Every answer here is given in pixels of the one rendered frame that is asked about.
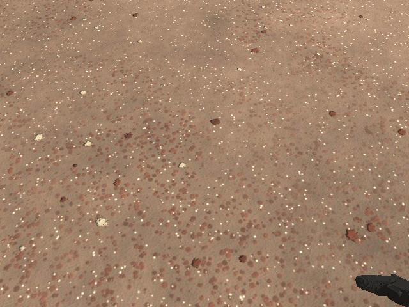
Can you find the robot right hand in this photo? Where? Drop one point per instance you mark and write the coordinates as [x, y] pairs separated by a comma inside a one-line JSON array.
[[394, 287]]

